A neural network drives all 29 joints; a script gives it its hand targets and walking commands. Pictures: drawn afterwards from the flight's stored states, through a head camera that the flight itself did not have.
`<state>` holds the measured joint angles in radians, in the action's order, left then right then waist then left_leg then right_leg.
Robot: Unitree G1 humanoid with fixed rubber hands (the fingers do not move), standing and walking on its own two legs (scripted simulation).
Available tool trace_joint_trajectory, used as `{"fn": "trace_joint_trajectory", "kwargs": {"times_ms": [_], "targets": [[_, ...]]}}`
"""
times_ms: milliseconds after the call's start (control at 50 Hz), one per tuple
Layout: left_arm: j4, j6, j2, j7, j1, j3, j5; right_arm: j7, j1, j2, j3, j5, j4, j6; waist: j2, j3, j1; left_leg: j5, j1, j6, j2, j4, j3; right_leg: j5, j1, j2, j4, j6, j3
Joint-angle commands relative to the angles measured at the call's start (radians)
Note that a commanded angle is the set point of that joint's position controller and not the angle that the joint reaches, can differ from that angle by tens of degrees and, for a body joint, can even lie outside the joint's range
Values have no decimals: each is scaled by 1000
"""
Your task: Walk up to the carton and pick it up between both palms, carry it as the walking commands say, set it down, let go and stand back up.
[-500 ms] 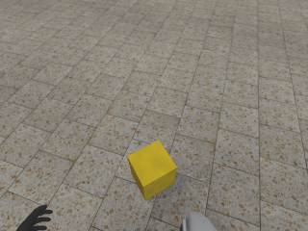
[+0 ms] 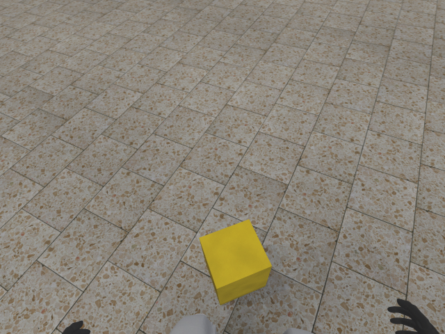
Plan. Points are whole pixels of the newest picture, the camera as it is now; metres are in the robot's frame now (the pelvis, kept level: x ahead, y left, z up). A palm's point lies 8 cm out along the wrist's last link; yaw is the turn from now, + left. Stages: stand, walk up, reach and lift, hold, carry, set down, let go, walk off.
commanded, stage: walk up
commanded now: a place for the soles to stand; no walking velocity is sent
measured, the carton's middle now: (234, 263) +0.42 +0.03 -0.62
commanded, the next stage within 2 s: none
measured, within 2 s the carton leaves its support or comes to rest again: neither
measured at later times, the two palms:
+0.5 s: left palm out of the picture +0.11 +0.34 -0.07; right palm out of the picture +0.12 -0.29 -0.08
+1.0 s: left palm out of the picture +0.10 +0.31 -0.10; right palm out of the picture +0.05 -0.41 -0.03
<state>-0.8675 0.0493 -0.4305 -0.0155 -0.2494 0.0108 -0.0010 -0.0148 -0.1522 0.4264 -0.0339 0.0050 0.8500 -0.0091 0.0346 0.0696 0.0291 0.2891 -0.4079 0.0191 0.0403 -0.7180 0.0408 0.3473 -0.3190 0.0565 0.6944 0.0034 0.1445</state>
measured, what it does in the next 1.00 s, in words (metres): lifts its right foot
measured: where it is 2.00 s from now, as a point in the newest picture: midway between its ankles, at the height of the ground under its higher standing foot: outside the picture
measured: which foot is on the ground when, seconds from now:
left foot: down 0.00-1.00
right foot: down 0.00-0.74, up 0.76-1.00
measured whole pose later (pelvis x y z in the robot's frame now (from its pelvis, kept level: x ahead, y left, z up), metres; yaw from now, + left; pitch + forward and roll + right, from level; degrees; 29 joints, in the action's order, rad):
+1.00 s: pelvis +0.00 -0.05 +0.01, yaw +9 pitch -1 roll -1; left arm -0.79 -0.11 -0.52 0.08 -0.08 0.14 0.06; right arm 0.11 -0.33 0.48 -0.08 0.03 0.93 -0.07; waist -0.10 0.14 -0.05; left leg 0.19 -0.39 -0.03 0.00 -0.58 -0.11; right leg 0.36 -0.51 0.07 1.00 -0.02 -0.10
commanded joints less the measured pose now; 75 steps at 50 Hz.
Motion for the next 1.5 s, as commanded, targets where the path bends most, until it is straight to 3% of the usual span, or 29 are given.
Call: {"fn": "trace_joint_trajectory", "kwargs": {"times_ms": [0,180,300,380,600,680,700,720,740,760,820,920,1000,1020,1060,1080,1100,1120,1140,1160,1200,1240,1300,1320,1360,1400,1420,1460,1480], "targets": [[30,28,-240,-14,56,59,10,3,2,218,-46,6,-13,-4,1,-89,-41,-169,171,65,69,114,-127,-94,-66,152,-200,76,-197],[-45,10,-192,-1,122,47,8,-9,86,185,-28,5,41,0,-3,-40,-23,72,25,75,113,350,-245,52,77,68,-247,40,-132],[-77,16,-189,0,140,37,8,-16,104,173,-21,0,81,-7,3,-119,-23,-130,163,60,99,342,-190,-82,120,80,-265,28,-108],[-108,6,-189,4,139,38,4,-9,109,186,-17,6,99,-4,44,-116,-9,-105,129,55,93,400,-184,-110,186,77,-293,23,-105],[-143,4,-195,-1,175,42,19,-12,114,175,-22,8,125,6,-66,-98,-28,-243,221,35,68,331,-104,-253,167,127,-368,27,-122],[-135,-2,-184,1,184,48,18,-12,122,169,-23,11,142,11,-20,-95,-23,-195,213,30,79,363,-105,-163,175,114,-370,26,-108],[-7,-83,-214,52,283,114,98,65,-164,305,-79,-7,166,-21,-117,-22,-103,-317,282,111,211,399,-354,-11,-36,17,-70,10,-35],[30,-110,-190,66,301,114,94,102,-256,379,-94,-4,171,-37,-17,-20,-124,-282,398,189,325,400,-594,153,-271,-9,88,-15,-144],[45,-131,-194,70,287,124,96,125,-273,392,-101,2,163,-47,-33,5,-100,-170,358,219,370,429,-658,158,-302,20,217,-25,-245],[67,-136,-202,71,230,132,91,137,-234,373,-102,-3,130,-55,-88,-38,-69,-185,376,221,361,396,-630,141,-317,15,289,-21,-269],[87,-141,-182,78,107,136,69,142,-133,301,-94,-1,60,-80,-56,-142,-18,-330,306,138,242,315,-380,14,-250,43,339,-25,-276],[164,-153,-182,99,152,161,53,133,-107,353,-103,29,-11,-77,152,-89,-26,4,22,134,186,320,-402,-3,-136,36,340,-25,-292],[137,-143,-178,90,96,164,40,99,-107,345,-90,46,-47,-50,236,-92,-57,79,-82,132,103,278,-345,170,-5,-53,171,-27,-152],[120,-135,-168,82,48,170,35,93,-91,356,-92,47,-58,-40,266,-109,-22,106,-119,128,103,276,-336,161,84,-64,87,-8,-119],[90,-119,-184,63,-38,172,41,89,-76,304,-66,45,-60,-25,89,-134,31,146,-215,90,28,106,-276,72,209,-73,-99,8,-98],[93,-111,-247,56,-88,185,51,95,-109,255,-55,37,-61,-22,-153,-138,64,323,-270,45,-80,-100,-192,216,215,45,-267,48,-275],[141,-104,-336,53,12,198,69,105,-134,205,-42,22,-78,-27,-331,-76,40,376,-369,-23,-161,-347,-110,403,118,287,-421,158,-663],[165,-99,-328,51,107,200,52,119,-147,263,-62,27,-55,-30,-170,-50,-2,313,-345,-26,-78,-443,-158,265,67,332,-374,223,-671],[184,-97,-321,46,132,188,48,118,-170,266,-72,16,-42,-38,-165,-29,-23,315,-256,-8,-62,-478,-118,98,-50,375,-360,272,-682],[181,-97,-276,44,145,175,43,112,-156,256,-68,17,-20,-37,-43,19,-38,258,-189,-12,-39,-427,-99,-49,-54,303,-305,233,-536],[180,-93,-215,36,129,144,35,85,-162,234,-62,0,-31,-32,-91,49,-44,147,-118,-22,-34,-313,-32,-313,-37,171,-229,177,-335],[139,-74,-242,32,46,145,23,63,-128,213,-58,-3,-42,-28,-223,-2,-1,155,-56,-22,-40,-172,-22,-318,60,174,-209,175,-320],[130,-64,-244,35,92,134,25,39,-139,188,-57,9,-32,-38,-192,-54,-51,64,208,11,-64,129,16,-162,-12,192,-166,150,-286],[131,-58,-214,33,65,115,19,40,-143,184,-65,20,-32,-39,-123,-65,-67,107,282,39,-49,220,-50,-102,-58,191,-137,120,-290],[139,-39,-118,33,14,80,-7,41,-89,266,-78,46,-53,-52,142,-85,-33,37,342,158,209,379,-522,19,-186,32,72,31,-139],[84,-30,-157,21,8,81,6,39,-14,274,-76,22,-46,-52,2,-88,0,-31,212,220,233,276,-402,120,-28,35,-52,36,-118],[54,-17,-160,21,-20,81,8,32,15,237,-62,17,-46,-41,-42,-89,22,-18,96,157,157,223,-300,86,99,37,-190,48,-126],[44,0,-264,20,-2,99,23,19,42,147,-32,2,-48,-21,-256,44,-5,55,-37,32,-87,34,-138,111,67,216,-437,130,-461],[60,-1,-278,23,24,105,24,19,13,173,-45,7,-36,-21,-215,45,-16,147,-8,15,-74,16,-90,63,50,293,-414,184,-504]]}}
